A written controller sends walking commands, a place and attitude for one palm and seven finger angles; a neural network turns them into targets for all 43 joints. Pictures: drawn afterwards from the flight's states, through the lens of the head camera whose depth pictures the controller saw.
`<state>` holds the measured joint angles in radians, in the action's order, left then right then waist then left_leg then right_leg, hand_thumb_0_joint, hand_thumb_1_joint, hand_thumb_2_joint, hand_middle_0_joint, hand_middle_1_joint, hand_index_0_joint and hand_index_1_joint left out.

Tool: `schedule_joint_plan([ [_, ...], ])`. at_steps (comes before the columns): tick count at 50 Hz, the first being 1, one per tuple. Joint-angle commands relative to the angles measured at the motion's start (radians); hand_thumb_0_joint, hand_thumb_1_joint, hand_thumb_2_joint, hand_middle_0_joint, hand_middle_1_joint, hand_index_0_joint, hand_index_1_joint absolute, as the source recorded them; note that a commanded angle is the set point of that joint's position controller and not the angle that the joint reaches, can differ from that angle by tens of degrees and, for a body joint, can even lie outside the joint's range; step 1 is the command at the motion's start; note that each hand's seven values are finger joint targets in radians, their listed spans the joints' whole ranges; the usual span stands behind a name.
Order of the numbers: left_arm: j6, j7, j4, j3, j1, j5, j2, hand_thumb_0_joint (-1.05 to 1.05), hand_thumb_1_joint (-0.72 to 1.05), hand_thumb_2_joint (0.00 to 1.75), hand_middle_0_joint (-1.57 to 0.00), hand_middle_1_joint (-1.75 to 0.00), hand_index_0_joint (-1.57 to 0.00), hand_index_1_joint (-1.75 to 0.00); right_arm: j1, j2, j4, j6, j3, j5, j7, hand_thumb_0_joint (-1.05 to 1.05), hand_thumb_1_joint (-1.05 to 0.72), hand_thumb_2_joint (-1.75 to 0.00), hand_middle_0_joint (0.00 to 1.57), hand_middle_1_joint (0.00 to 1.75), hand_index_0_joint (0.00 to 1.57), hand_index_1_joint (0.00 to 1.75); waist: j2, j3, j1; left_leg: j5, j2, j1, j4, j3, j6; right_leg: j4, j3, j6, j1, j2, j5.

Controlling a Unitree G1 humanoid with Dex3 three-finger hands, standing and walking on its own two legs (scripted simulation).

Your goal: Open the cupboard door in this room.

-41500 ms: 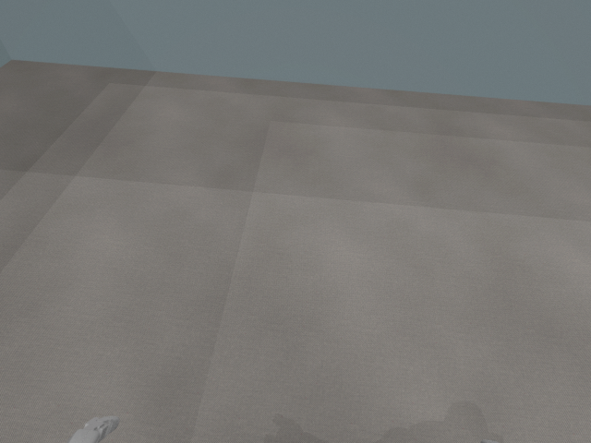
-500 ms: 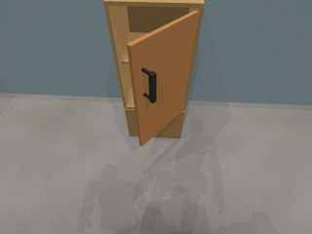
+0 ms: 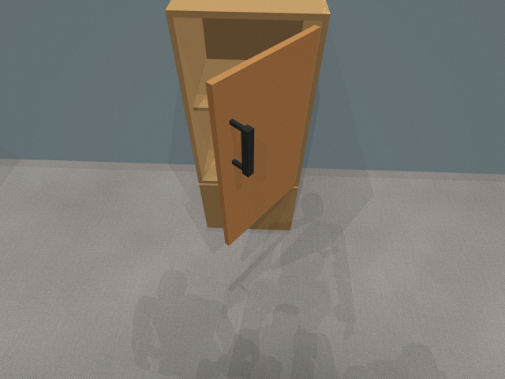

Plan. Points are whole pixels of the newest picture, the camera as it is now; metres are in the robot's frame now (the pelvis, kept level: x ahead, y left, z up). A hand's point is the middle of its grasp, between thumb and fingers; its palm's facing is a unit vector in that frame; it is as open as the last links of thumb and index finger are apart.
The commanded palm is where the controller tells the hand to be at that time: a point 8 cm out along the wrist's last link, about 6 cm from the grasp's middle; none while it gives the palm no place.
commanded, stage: let the arm hang, fingers relaxed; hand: left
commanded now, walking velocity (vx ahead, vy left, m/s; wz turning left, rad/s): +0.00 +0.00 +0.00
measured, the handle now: (241, 148) +0.59 +0.05 +0.00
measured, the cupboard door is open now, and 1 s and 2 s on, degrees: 50 50 50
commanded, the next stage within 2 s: look to check the result in 0.02 s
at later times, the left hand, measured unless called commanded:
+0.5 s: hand out of the picture +0.07 +0.21 -0.16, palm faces +0.00 -0.96 -0.28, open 7.4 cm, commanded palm none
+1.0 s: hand out of the picture +0.09 +0.19 -0.18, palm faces -0.08 -0.97 -0.25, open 7.4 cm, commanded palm none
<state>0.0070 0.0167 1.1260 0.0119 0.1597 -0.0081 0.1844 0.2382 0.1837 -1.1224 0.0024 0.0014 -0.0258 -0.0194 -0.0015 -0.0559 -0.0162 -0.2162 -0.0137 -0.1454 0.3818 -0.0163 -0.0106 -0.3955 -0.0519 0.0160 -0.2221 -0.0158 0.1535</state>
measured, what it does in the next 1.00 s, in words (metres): stands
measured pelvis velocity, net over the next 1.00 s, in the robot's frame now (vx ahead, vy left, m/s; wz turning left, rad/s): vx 0.02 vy -0.01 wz -0.10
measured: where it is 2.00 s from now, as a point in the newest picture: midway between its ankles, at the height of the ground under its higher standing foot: outside the picture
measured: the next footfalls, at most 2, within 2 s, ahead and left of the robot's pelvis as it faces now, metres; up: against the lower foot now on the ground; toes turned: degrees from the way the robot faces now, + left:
left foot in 1.66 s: +0.11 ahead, +0.08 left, +0.00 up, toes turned -30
right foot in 1.98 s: -0.02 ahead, -0.17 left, +0.00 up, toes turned -44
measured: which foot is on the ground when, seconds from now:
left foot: down 0.00-1.00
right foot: down 0.00-1.00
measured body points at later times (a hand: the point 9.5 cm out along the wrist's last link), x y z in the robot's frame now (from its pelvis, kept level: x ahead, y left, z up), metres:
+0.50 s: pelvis +0.02 -0.01 +0.00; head +0.05 -0.01 +0.45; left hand +0.07 +0.26 -0.14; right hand +0.06 -0.26 -0.15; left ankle -0.01 +0.11 -0.74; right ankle +0.04 -0.11 -0.74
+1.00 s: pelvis +0.02 -0.01 -0.01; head +0.05 -0.02 +0.44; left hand +0.09 +0.24 -0.16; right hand +0.04 -0.26 -0.16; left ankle -0.01 +0.11 -0.74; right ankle +0.04 -0.11 -0.74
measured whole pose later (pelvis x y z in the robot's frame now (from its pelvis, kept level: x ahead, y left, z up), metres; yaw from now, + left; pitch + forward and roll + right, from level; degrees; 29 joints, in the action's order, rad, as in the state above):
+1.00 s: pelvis +0.02 -0.01 -0.01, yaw -6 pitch -1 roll +0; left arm -0.04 0.00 1.08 0.04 0.16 -0.01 0.23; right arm 0.17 0.21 -1.06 -0.02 0.02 -0.03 -0.04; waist 0.00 -0.08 0.00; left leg -0.30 0.04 -0.14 0.45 -0.10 0.01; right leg -0.48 0.03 0.04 -0.26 0.04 0.20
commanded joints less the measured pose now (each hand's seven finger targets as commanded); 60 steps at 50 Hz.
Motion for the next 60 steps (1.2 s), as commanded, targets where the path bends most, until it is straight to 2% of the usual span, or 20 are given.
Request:
schedule_joint_plan([
  [1, 0.017, 0.013, -0.027, 0.033, 0.028, -0.004, 0.157, 0.00, 0.90, 0.90, -0.20, -0.30, -0.20, -0.30, 0.028, 0.127, 0.026, 0.010, 0.024, 0.005, -0.009, 0.00, -0.90, -0.90, 0.20, 0.30, 0.20, 0.30, -0.027, 0.020, 0.010, 0.108, 0.113, -0.055, -0.088, 0.086, -0.015, 0.064, 0.095, 0.028, 0.073, -0.100, -0.057],
  [7, 0.021, 0.012, -0.022, 0.033, 0.024, -0.003, 0.165, 0.00, 0.90, 0.90, -0.20, -0.30, -0.20, -0.30, 0.008, 0.145, 0.028, 0.011, 0.026, 0.004, -0.010, 0.00, -0.90, -0.90, 0.20, 0.30, 0.20, 0.30, -0.015, 0.045, 0.007, 0.123, 0.114, -0.019, -0.089, 0.086, -0.016, 0.073, 0.100, 0.029, 0.085, -0.100, -0.078],
  [9, 0.021, 0.011, -0.022, 0.033, 0.018, -0.003, 0.170, 0.00, 0.90, 0.90, -0.20, -0.30, -0.20, -0.30, -0.002, 0.154, 0.027, 0.010, 0.027, 0.005, -0.010, 0.00, -0.90, -0.90, 0.20, 0.30, 0.20, 0.30, -0.024, 0.035, 0.006, 0.108, 0.115, -0.018, -0.095, 0.084, -0.015, 0.082, 0.102, 0.029, 0.079, -0.099, -0.061],
  [11, 0.021, 0.011, -0.022, 0.034, 0.013, -0.004, 0.177, 0.00, 0.90, 0.90, -0.20, -0.30, -0.20, -0.30, -0.010, 0.159, 0.028, 0.009, 0.028, 0.005, -0.009, 0.00, -0.90, -0.90, 0.20, 0.30, 0.20, 0.30, 0.000, 0.026, 0.006, 0.101, 0.114, -0.019, -0.096, 0.087, -0.017, 0.088, 0.104, 0.029, 0.075, -0.098, -0.050],
  [19, 0.027, 0.009, -0.022, 0.036, -0.001, -0.002, 0.207, 0.00, 0.90, 0.90, -0.20, -0.30, -0.20, -0.30, -0.033, 0.193, 0.028, 0.012, 0.029, 0.006, -0.008, 0.00, -0.90, -0.90, 0.20, 0.30, 0.20, 0.30, 0.006, 0.071, 0.006, 0.149, 0.118, 0.018, -0.094, 0.080, -0.014, 0.088, 0.104, 0.030, 0.109, -0.107, -0.129],
  [28, 0.028, 0.009, -0.024, 0.034, -0.025, -0.001, 0.230, 0.00, 0.90, 0.90, -0.20, -0.30, -0.20, -0.30, -0.057, 0.213, 0.027, 0.012, 0.025, 0.005, -0.007, 0.00, -0.90, -0.90, 0.20, 0.30, 0.20, 0.30, -0.013, 0.062, 0.009, 0.171, 0.122, 0.024, -0.108, 0.079, -0.010, 0.092, 0.105, 0.032, 0.124, -0.109, -0.163],
  [37, 0.029, 0.007, -0.027, 0.033, -0.040, 0.000, 0.243, 0.00, 0.90, 0.90, -0.20, -0.30, -0.20, -0.30, -0.066, 0.223, 0.025, 0.011, 0.023, 0.004, -0.004, 0.00, -0.90, -0.90, 0.20, 0.30, 0.20, 0.30, -0.013, 0.047, 0.009, 0.148, 0.120, 0.024, -0.119, 0.079, -0.008, 0.115, 0.111, 0.031, 0.122, -0.110, -0.129],
  [38, 0.027, 0.007, -0.031, 0.036, -0.040, -0.001, 0.239, 0.00, 0.90, 0.90, -0.20, -0.30, -0.20, -0.30, -0.061, 0.219, 0.023, 0.011, 0.024, 0.002, -0.006, 0.00, -0.90, -0.90, 0.20, 0.30, 0.20, 0.30, -0.010, 0.056, 0.007, 0.160, 0.125, 0.035, -0.110, 0.070, -0.006, 0.106, 0.121, 0.032, 0.117, -0.106, -0.158],
  [40, 0.011, 0.011, -0.031, 0.031, -0.012, -0.001, 0.177, 0.00, 0.90, 0.90, -0.20, -0.30, -0.20, -0.30, -0.015, 0.147, 0.019, -0.001, 0.014, 0.003, -0.012, 0.00, -0.90, -0.90, 0.20, 0.30, 0.20, 0.30, 0.004, 0.075, 0.003, 0.173, 0.129, 0.044, -0.066, 0.036, 0.005, 0.070, 0.130, 0.027, 0.102, -0.106, -0.231],
  [45, -0.021, 0.004, -0.077, 0.060, -0.005, -0.007, 0.204, 0.00, 0.90, 0.90, -0.20, -0.30, -0.20, -0.30, 0.008, 0.171, 0.064, -0.021, 0.044, 0.005, -0.025, 0.00, -0.90, -0.90, 0.20, 0.30, 0.20, 0.30, 0.025, 0.050, 0.000, 0.093, 0.137, 0.017, 0.018, -0.023, 0.007, 0.000, 0.188, 0.044, 0.027, -0.099, -0.273],
  [48, -0.037, -0.006, -0.123, 0.072, -0.018, -0.012, 0.197, 0.00, 0.90, 0.90, -0.20, -0.30, -0.20, -0.30, 0.013, 0.186, 0.097, -0.025, 0.061, 0.002, -0.032, 0.00, -0.90, -0.90, 0.20, 0.30, 0.20, 0.30, -0.005, 0.041, -0.007, 0.059, 0.179, 0.020, 0.015, -0.003, -0.014, -0.070, 0.190, 0.042, -0.052, -0.062, -0.226],
  [50, -0.043, -0.013, -0.149, 0.076, -0.023, -0.012, 0.176, 0.00, 0.90, 0.90, -0.20, -0.30, -0.20, -0.30, 0.011, 0.209, 0.119, -0.024, 0.072, 0.000, -0.034, 0.00, -0.90, -0.90, 0.20, 0.30, 0.20, 0.30, -0.074, 0.034, -0.004, 0.039, 0.245, 0.032, -0.025, 0.055, -0.050, -0.172, 0.157, 0.025, -0.126, -0.011, -0.128],
  [51, -0.048, -0.019, -0.165, 0.078, -0.023, -0.012, 0.164, 0.00, 0.90, 0.90, -0.20, -0.30, -0.20, -0.30, 0.008, 0.225, 0.128, -0.021, 0.079, -0.004, -0.036, 0.00, -0.90, -0.90, 0.20, 0.30, 0.20, 0.30, -0.129, 0.029, -0.002, 0.058, 0.312, 0.023, -0.067, 0.109, -0.089, -0.284, 0.116, 0.015, -0.158, 0.019, -0.017],
  [52, -0.055, -0.023, -0.181, 0.081, -0.028, -0.012, 0.149, 0.00, 0.90, 0.90, -0.20, -0.30, -0.20, -0.30, -0.003, 0.233, 0.137, -0.016, 0.084, -0.008, -0.037, 0.00, -0.90, -0.90, 0.20, 0.30, 0.20, 0.30, -0.197, 0.013, 0.002, 0.143, 0.389, 0.016, -0.108, 0.150, -0.143, -0.448, 0.079, 0.002, -0.204, 0.038, 0.233],
  [53, -0.061, -0.025, -0.193, 0.087, -0.033, -0.012, 0.143, 0.00, 0.90, 0.90, -0.20, -0.30, -0.20, -0.30, -0.007, 0.228, 0.146, -0.013, 0.080, -0.013, -0.038, 0.00, -0.90, -0.90, 0.20, 0.30, 0.20, 0.30, -0.213, 0.002, 0.004, 0.230, 0.424, 0.011, -0.114, 0.158, -0.180, -0.564, 0.085, -0.003, -0.236, 0.026, 0.346],
  [55, -0.062, -0.030, -0.205, 0.094, -0.009, -0.010, 0.134, 0.00, 0.90, 0.90, -0.20, -0.30, -0.20, -0.30, -0.052, 0.212, 0.175, -0.008, 0.079, -0.013, -0.039, 0.00, -0.90, -0.90, 0.20, 0.30, 0.20, 0.30, -0.176, 0.003, 0.034, 0.305, 0.422, 0.000, -0.058, 0.095, -0.179, -0.572, 0.114, 0.000, -0.227, -0.016, 0.356],
  [57, -0.053, -0.038, -0.204, 0.091, 0.040, -0.009, 0.115, 0.00, 0.90, 0.90, -0.20, -0.30, -0.20, -0.30, -0.082, 0.226, 0.188, -0.010, 0.085, -0.019, -0.036, 0.00, -0.90, -0.90, 0.20, 0.30, 0.20, 0.30, -0.154, 0.019, 0.055, 0.372, 0.377, -0.004, 0.038, 0.001, -0.120, -0.401, 0.057, 0.001, -0.121, -0.020, 0.315],
  [58, -0.046, -0.040, -0.193, 0.095, 0.092, -0.010, 0.122, 0.00, 0.90, 0.90, -0.20, -0.30, -0.20, -0.30, -0.088, 0.230, 0.191, -0.013, 0.087, -0.015, -0.034, 0.00, -0.90, -0.90, 0.20, 0.30, 0.20, 0.30, -0.117, 0.046, 0.076, 0.345, 0.335, -0.012, 0.133, -0.048, -0.075, -0.263, 0.037, 0.000, -0.039, -0.010, 0.206],
  [59, -0.034, -0.036, -0.170, 0.107, 0.170, -0.015, 0.166, 0.00, 0.90, 0.90, -0.20, -0.30, -0.20, -0.30, -0.098, 0.219, 0.200, -0.018, 0.089, -0.001, -0.031, 0.00, -0.90, -0.90, 0.20, 0.30, 0.20, 0.30, 0.034, 0.073, 0.117, 0.205, 0.240, -0.082, 0.331, -0.104, -0.011, -0.046, 0.109, 0.013, 0.078, -0.029, -0.054],
  [60, -0.018, -0.013, -0.166, 0.133, 0.209, -0.030, 0.299, 0.00, 0.90, 0.90, -0.20, -0.30, -0.20, -0.30, -0.083, 0.130, 0.245, -0.023, 0.080, 0.015, -0.023, 0.00, -0.90, -0.90, 0.20, 0.30, 0.20, 0.30, 0.435, 0.077, 0.111, -0.340, 0.052, -0.360, 0.614, -0.155, 0.060, 0.102, 0.563, 0.104, 0.186, -0.295, -0.379],
])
